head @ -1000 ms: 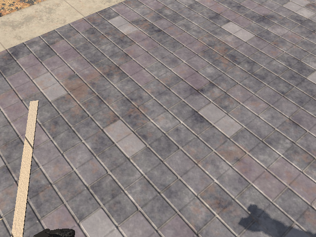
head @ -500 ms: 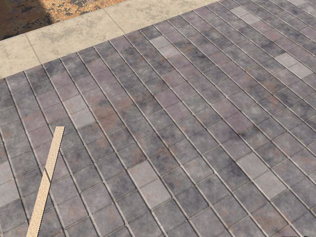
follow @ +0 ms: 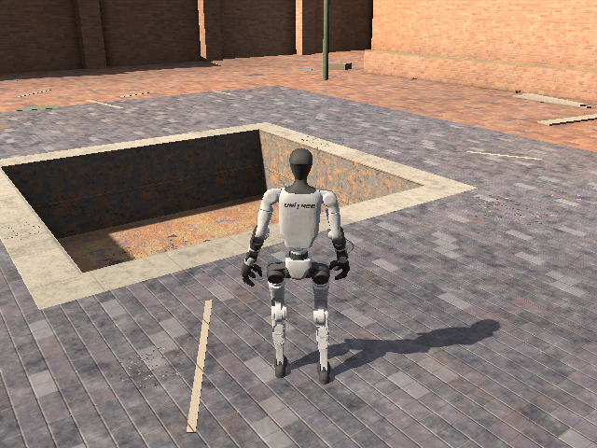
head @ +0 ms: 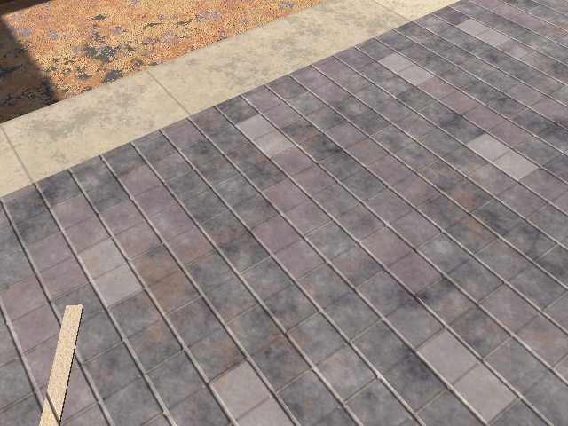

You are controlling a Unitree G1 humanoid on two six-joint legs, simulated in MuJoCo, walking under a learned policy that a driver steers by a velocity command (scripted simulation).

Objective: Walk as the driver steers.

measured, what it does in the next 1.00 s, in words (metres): walks ahead: right foot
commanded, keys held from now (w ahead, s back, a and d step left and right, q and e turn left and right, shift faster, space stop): no key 0.12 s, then w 0.22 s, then no key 0.30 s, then q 0.36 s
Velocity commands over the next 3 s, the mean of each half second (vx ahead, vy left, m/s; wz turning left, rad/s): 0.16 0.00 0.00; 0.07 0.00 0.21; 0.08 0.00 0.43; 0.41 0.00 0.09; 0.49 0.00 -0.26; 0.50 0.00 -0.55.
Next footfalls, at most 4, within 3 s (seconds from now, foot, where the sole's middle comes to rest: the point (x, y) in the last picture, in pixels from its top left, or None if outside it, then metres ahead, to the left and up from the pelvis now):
0.68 right None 0.28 -0.11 -0.77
1.06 left None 0.19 0.12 -0.77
1.56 right None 0.31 -0.07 -0.77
2.00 left None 0.52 0.30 -0.77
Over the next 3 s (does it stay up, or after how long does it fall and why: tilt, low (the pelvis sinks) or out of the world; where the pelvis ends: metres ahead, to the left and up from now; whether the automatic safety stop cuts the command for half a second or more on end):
stays up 0.97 0.30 0.00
